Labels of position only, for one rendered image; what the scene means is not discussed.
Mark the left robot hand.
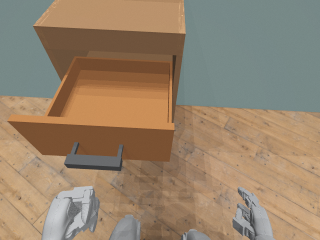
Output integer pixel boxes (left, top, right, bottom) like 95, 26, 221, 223
41, 186, 100, 240

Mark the robot left thigh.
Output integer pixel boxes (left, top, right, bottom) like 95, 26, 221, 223
109, 217, 141, 240

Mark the right robot hand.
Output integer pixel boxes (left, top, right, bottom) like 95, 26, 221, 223
232, 186, 274, 240

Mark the left robot shin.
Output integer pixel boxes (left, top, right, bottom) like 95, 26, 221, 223
124, 214, 134, 218

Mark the drawer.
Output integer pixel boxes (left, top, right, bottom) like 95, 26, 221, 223
7, 56, 175, 162

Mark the handle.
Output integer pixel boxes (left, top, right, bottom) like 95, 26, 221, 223
64, 142, 124, 171

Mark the cabinet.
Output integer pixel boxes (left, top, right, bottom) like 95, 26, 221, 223
33, 0, 186, 123

